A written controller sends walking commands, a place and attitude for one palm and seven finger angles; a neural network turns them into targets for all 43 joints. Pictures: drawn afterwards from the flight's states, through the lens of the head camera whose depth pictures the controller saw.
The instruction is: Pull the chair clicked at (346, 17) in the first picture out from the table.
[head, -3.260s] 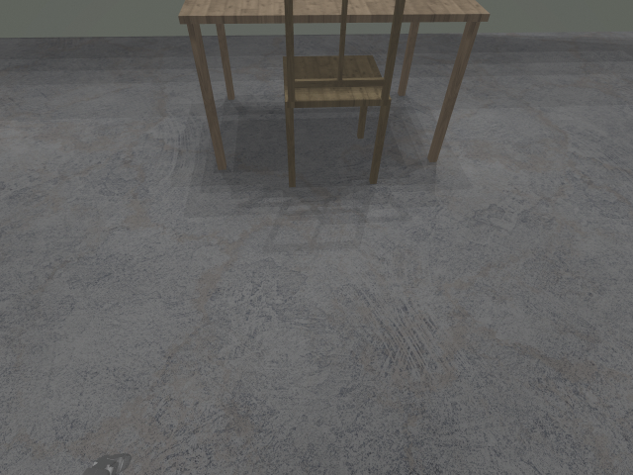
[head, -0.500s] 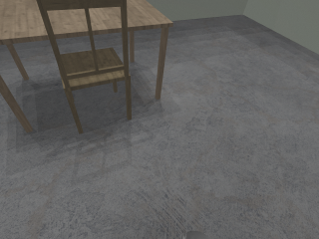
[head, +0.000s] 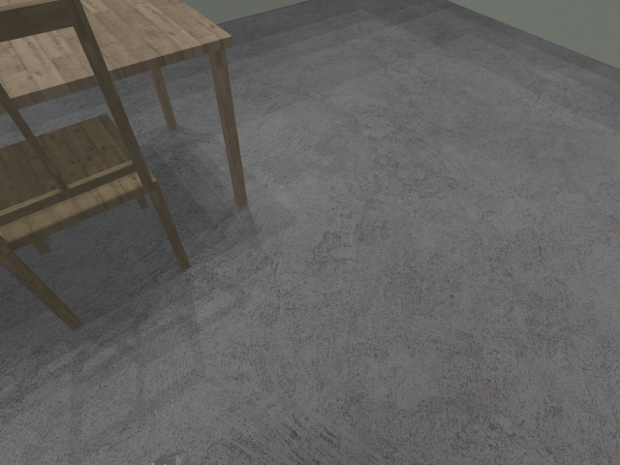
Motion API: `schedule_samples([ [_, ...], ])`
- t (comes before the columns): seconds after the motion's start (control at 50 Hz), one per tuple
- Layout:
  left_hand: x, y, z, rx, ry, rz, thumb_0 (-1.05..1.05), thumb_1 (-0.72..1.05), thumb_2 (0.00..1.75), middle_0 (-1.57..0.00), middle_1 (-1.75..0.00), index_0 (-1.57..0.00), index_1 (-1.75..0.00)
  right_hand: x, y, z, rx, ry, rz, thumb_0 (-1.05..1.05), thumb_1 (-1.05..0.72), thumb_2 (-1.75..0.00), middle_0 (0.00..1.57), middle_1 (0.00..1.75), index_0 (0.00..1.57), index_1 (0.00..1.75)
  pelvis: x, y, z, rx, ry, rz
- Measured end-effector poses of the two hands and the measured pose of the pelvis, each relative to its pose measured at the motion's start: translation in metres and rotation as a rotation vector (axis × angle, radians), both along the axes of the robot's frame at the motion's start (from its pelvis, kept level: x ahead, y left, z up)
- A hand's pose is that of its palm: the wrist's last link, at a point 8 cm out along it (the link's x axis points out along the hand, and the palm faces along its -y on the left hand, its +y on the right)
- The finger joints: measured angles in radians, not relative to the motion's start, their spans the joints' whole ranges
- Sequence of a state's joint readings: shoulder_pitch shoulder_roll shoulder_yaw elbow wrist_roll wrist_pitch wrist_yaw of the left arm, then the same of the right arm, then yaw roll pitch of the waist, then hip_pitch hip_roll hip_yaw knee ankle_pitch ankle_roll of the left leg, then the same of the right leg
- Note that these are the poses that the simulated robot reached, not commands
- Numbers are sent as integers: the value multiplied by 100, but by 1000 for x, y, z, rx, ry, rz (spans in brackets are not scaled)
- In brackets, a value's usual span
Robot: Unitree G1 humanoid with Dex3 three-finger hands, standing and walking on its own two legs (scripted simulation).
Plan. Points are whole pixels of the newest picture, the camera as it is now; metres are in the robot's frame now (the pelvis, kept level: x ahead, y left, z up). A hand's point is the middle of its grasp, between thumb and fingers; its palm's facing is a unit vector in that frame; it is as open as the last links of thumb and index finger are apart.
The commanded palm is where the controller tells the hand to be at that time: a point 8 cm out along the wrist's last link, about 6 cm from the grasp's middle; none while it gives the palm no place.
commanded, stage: walk to a spot facing it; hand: left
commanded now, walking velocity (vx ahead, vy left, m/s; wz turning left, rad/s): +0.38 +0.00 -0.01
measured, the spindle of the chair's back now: (25, 129) +0.76 +0.64 -0.04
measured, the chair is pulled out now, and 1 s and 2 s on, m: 0.00 0.00 0.00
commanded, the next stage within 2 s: turn to face it in 0.40 s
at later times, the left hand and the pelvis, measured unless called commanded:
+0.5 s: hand (157, 431) +0.20 +0.24 -0.17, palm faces +0.03 -0.99 -0.14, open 7.3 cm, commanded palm none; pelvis +0.21 +0.06 +0.01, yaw -3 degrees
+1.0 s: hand (201, 304) +0.40 +0.20 -0.14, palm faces +0.19 -0.96 -0.21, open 7.2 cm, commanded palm none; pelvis +0.31 +0.02 +0.01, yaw +10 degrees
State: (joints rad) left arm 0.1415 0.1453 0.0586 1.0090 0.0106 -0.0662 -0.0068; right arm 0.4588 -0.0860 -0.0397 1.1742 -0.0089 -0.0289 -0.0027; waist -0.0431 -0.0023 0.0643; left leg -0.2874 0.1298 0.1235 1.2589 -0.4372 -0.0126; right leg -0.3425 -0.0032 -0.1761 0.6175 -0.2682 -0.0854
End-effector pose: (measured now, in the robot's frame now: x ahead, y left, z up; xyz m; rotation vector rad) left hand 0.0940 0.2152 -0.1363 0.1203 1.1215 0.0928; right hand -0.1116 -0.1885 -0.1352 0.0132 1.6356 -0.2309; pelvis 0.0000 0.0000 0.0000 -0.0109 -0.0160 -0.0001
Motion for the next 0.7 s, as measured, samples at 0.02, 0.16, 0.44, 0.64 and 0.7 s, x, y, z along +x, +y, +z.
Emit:
schedule_samples([
  [0.02, 3, 4, 4, 13, -4, 33, -1, 93, 90, -20, -30, -20, -30, 27, -7, 0, -13, -50, 16, 1, -91, -89, 20, 30, 20, 30, 8, -1, 3, -2, 0, -1],
  [0.16, 12, 32, 17, 75, 105, 47, -2, 95, 90, -20, -30, -20, -30, 204, -39, 13, -103, -374, 106, 2, -94, -89, 20, 30, 20, 30, 66, 7, 16, -12, 12, -3],
  [0.44, 55, 66, -14, -20, 356, 93, 0, 92, 90, -19, -30, -20, -30, 386, 10, 24, -143, -526, 213, 0, -92, -89, 20, 30, 20, 30, 194, 58, 4, -12, -20, -36],
  [0.64, 209, 67, 12, 27, 160, 19, 0, 92, 90, -19, -30, -20, -30, 343, 16, 21, -108, -264, 76, 0, -95, -89, 20, 30, 20, 30, 258, 52, 22, 6, -14, -47],
  [0.7, 250, 56, 16, 49, 97, 10, 0, 92, 90, -19, -30, -20, -30, 332, 17, 12, -56, -173, 58, 0, -93, -89, 20, 30, 20, 30, 274, 41, 18, 17, -12, -17],
])
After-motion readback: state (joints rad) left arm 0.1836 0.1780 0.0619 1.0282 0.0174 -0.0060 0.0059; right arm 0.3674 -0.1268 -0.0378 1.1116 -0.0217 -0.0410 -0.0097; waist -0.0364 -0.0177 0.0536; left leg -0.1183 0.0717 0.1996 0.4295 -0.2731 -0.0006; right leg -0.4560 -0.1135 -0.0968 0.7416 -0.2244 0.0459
